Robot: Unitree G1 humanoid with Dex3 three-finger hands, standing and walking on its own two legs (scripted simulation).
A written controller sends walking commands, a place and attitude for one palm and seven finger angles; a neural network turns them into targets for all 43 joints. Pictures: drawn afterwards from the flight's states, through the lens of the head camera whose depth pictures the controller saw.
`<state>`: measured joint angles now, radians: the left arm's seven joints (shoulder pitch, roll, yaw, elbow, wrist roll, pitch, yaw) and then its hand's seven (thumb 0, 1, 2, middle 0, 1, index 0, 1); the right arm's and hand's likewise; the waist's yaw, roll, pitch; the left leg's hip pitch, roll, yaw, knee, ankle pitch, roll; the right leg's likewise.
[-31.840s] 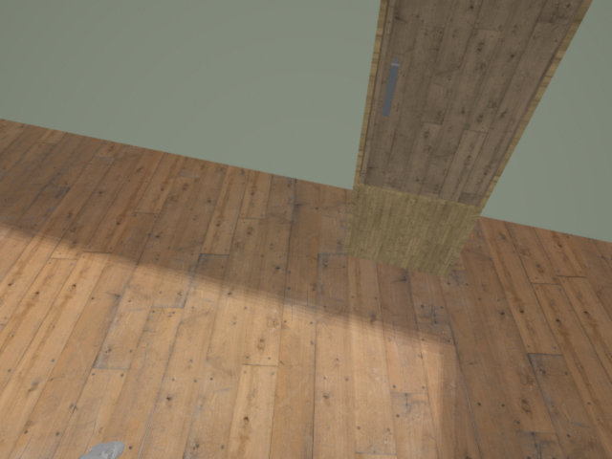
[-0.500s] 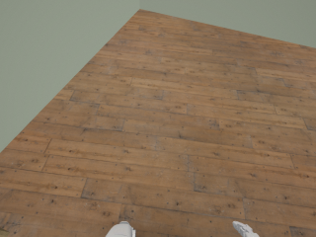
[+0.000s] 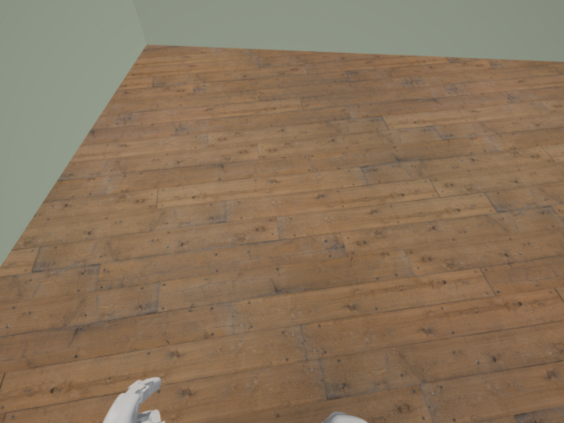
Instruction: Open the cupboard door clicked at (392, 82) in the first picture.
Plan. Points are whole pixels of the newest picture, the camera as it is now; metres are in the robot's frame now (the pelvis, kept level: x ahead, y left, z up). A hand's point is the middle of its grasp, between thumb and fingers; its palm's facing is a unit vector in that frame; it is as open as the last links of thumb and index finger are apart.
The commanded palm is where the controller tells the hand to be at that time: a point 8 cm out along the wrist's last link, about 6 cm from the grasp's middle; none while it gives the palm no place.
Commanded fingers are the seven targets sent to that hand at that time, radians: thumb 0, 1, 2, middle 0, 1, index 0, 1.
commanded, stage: walk to a spot facing it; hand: left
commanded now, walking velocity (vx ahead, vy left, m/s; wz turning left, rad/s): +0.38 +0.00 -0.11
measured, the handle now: out of the picture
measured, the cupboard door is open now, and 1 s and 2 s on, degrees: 44 44 44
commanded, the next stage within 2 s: turn to face it in 0.26 s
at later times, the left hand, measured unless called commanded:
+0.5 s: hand (173, 363) +0.24 +0.20 -0.17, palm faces +0.03 -0.99 -0.17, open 7.4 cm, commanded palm none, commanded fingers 0.00 0.90 0.90 -0.20 -0.30 -0.20 -0.30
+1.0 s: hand (192, 303) +0.34 +0.18 -0.15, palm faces +0.32 -0.92 -0.23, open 7.3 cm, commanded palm none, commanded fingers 0.00 0.90 0.90 -0.20 -0.30 -0.20 -0.30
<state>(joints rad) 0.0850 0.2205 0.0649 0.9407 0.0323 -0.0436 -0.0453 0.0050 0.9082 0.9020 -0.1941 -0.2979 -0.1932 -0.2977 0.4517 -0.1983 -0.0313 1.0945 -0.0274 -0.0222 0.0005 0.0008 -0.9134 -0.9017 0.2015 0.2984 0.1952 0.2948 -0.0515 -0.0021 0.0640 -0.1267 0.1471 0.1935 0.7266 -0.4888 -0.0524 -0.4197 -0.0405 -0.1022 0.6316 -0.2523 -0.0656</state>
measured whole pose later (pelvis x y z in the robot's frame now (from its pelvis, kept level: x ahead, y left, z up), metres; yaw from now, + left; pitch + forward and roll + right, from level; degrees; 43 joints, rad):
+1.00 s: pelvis +0.33 -0.03 +0.02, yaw +19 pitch +1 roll +2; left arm 0.20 0.20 0.05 0.94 0.03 -0.01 0.02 0.00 0.91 0.90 -0.20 -0.30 -0.20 -0.30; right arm 0.13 -0.23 -0.06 0.95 -0.02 0.06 0.02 0.00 -0.91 -0.90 0.20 0.30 0.19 0.29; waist -0.01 -0.04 0.09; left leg -0.43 0.05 0.12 0.80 -0.41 -0.06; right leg -0.18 -0.12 -0.25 0.50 -0.33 -0.01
